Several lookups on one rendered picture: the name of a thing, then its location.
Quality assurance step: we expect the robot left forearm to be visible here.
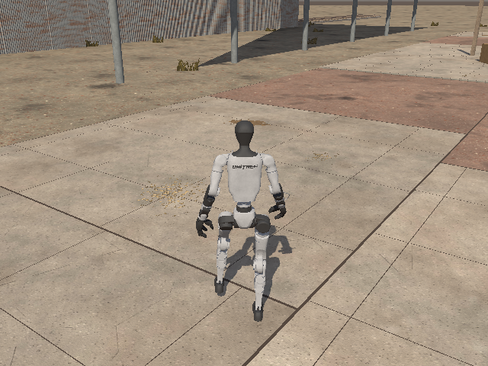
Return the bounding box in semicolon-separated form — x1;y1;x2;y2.
198;185;215;221

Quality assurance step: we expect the right robot hand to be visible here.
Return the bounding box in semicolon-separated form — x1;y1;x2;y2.
268;205;287;219

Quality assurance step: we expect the right robot upper arm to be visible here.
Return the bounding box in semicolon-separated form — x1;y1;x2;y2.
260;153;281;194

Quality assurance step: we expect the robot left thigh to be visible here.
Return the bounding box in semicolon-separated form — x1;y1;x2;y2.
218;211;234;251

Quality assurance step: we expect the left robot upper arm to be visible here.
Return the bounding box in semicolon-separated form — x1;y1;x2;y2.
208;153;229;197

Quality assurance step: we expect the robot right forearm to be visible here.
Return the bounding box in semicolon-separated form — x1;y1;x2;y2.
273;183;285;209

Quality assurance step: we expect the left robot hand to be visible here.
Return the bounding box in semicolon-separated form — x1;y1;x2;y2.
196;218;214;238

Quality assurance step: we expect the right robot shin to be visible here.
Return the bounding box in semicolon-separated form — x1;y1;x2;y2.
254;260;266;310

